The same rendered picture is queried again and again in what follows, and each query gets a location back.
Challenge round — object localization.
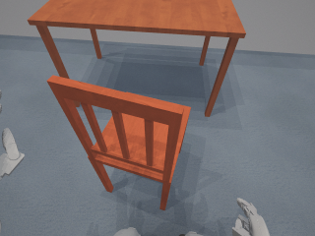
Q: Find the table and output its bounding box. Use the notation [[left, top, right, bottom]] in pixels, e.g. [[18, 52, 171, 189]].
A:
[[27, 0, 246, 117]]

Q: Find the robot left hand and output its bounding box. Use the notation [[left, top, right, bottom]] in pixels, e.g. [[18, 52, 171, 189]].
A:
[[0, 89, 25, 180]]

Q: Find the chair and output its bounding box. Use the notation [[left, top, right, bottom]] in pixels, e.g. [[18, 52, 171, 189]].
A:
[[47, 75, 191, 210]]

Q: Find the robot right hand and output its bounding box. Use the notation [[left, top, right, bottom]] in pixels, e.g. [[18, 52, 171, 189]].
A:
[[232, 198, 270, 236]]

